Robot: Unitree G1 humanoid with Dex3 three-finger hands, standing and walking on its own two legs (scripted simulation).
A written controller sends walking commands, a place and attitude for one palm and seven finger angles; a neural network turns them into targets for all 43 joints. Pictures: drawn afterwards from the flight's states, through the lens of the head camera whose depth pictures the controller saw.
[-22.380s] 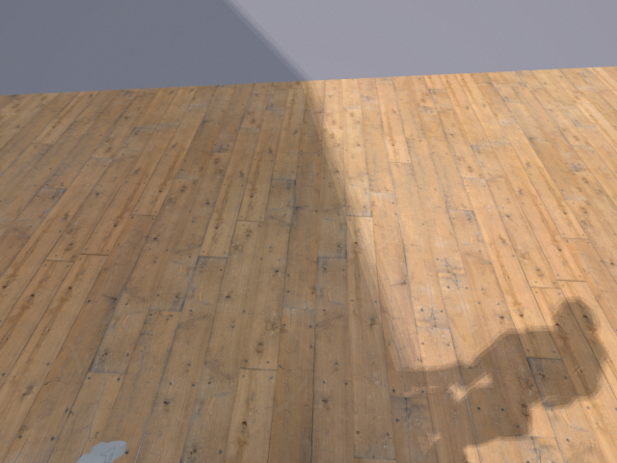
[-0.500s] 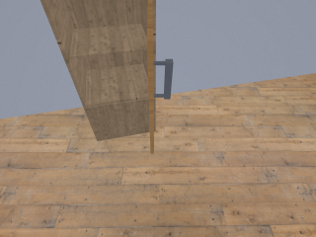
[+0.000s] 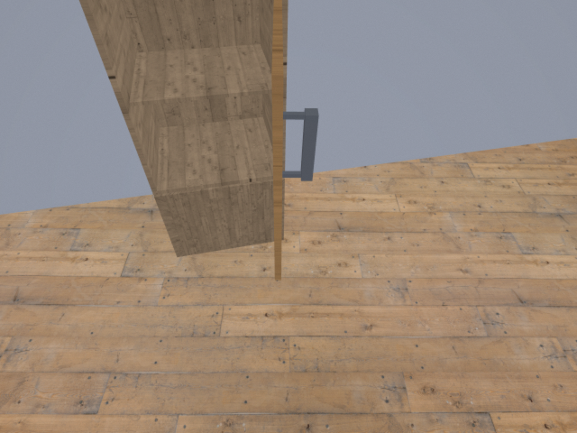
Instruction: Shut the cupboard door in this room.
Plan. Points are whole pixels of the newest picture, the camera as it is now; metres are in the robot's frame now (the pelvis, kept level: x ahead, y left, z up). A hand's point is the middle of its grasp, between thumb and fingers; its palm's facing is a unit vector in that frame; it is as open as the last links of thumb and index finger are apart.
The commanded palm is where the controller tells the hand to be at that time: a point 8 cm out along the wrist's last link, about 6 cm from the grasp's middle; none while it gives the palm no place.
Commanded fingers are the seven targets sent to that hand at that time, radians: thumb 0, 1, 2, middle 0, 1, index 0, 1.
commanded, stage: look at it before walking up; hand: left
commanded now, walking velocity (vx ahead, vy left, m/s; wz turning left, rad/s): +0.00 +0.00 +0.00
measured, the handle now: (297, 147) +0.61 +0.02 +0.05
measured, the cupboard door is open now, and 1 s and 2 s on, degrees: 79 79 79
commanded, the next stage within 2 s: walk to a spot facing it in 1.28 s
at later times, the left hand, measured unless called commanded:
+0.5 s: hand out of the picture +0.01 +0.19 -0.17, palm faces +0.03 -0.97 -0.23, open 7.4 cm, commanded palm none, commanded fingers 0.00 0.90 0.90 -0.20 -0.30 -0.20 -0.30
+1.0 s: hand out of the picture +0.05 +0.23 -0.16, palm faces +0.00 -0.95 -0.32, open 7.4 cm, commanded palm none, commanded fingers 0.00 0.90 0.90 -0.20 -0.30 -0.20 -0.30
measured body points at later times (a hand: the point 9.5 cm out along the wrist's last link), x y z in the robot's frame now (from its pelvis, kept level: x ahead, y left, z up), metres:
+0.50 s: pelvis -0.01 +0.00 +0.00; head +0.00 +0.00 +0.45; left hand +0.01 +0.24 -0.16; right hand -0.01 -0.24 -0.16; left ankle -0.07 +0.10 -0.74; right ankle +0.02 -0.11 -0.74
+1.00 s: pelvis +0.00 -0.01 +0.00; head +0.01 -0.01 +0.45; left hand +0.05 +0.28 -0.13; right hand +0.06 -0.29 -0.14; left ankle -0.07 +0.10 -0.74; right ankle +0.02 -0.11 -0.74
